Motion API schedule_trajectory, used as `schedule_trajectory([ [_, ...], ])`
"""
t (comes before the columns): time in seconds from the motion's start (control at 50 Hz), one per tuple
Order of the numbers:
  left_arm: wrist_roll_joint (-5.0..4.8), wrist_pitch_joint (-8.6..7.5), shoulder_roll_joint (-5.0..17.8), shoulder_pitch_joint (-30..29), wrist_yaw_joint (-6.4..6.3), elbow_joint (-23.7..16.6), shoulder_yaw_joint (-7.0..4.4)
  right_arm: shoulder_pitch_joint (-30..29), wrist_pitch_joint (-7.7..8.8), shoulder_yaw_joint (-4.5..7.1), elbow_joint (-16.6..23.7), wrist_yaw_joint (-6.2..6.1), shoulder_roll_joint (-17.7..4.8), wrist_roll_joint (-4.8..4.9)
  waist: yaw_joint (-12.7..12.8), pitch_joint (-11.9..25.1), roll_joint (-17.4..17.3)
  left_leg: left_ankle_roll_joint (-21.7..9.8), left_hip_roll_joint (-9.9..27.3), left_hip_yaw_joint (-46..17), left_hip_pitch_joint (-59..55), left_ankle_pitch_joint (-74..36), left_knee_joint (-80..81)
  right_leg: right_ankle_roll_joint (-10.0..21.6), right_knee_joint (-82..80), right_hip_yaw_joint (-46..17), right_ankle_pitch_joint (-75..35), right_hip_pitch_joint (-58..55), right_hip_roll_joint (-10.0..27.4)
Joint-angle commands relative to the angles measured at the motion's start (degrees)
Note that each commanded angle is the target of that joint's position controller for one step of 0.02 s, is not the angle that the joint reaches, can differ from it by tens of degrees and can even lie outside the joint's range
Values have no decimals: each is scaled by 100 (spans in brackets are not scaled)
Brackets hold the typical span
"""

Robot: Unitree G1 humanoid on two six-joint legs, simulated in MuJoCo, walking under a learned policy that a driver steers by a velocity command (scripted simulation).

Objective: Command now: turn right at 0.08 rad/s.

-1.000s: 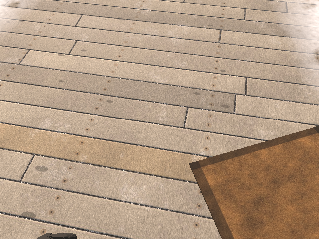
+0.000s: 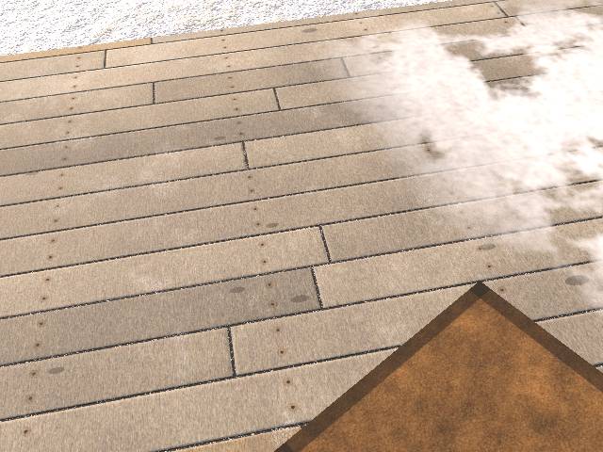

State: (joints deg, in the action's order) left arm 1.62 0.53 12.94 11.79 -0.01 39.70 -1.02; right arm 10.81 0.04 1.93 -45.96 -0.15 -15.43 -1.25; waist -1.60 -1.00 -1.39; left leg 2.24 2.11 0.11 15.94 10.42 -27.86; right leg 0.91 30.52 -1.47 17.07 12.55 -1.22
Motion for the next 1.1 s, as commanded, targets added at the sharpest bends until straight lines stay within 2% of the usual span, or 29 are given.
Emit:
schedule_trajectory([
  [0.02, -11, -116, 741, -28, -15, -311, -177, -165, 94, 148, 233, -6, -602, 33, 65, -51, 436, -67, 130, -167, -397, -212, 231, 217, -1021, -746, 90, 463, 624],
  [0.06, -39, -116, 788, -23, -42, -296, -196, -158, 117, 145, 136, -18, -570, 19, 69, -10, 293, -49, 147, -196, -402, -407, 264, 232, -898, -671, -302, 341, 580],
  [0.14, -64, -100, 705, 33, -65, -248, -196, -103, 144, 142, -70, -49, -569, 60, 87, 181, 127, -37, 171, -202, -514, -687, 220, 233, -729, -541, -942, 99, 497],
  [0.32, -90, -95, 641, 153, -70, 8, -236, -127, 75, 147, -488, -138, -598, 97, 70, 239, 171, -84, 189, -204, -696, -935, 120, 185, -652, -378, -1498, 3, 393],
  [0.5, -106, -121, 651, 312, -118, 400, -255, -202, 3, 159, -931, -196, -560, 111, 56, 111, 191, -101, 158, -186, -775, -878, 181, 129, -744, -302, -1431, 26, 351],
  [0.72, -123, -139, 610, 465, -167, 933, -220, -200, -32, 165, -1381, -243, -482, 116, 56, -19, 162, -100, 106, -148, -762, -710, 305, 102, -887, -235, -1166, 35, 308],
  [1.1, -148, -144, 472, 691, -186, 1680, -120, 125, -47, 124, -1761, -301, -315, 124, 82, -158, 159, -99, 51, -100, -679, -567, 414, 102, -1040, -159, -941, 66, 255],
])
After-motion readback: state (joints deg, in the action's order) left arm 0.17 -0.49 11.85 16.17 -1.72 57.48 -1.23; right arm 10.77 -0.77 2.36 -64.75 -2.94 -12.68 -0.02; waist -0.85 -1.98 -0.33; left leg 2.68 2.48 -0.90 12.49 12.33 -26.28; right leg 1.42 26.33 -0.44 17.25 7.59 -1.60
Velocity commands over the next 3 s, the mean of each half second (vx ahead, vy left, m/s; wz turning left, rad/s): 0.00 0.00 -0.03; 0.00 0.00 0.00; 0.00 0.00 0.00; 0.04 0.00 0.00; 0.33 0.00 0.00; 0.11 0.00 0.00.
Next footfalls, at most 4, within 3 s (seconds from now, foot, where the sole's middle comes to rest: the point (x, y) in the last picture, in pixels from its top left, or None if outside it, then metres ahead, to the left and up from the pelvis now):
2.58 right None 0.45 -0.06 -0.77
2.88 left None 0.40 0.17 -0.77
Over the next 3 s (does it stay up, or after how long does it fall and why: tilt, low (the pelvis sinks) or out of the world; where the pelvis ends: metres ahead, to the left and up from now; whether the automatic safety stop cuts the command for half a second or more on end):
stays up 0.35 0.04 0.00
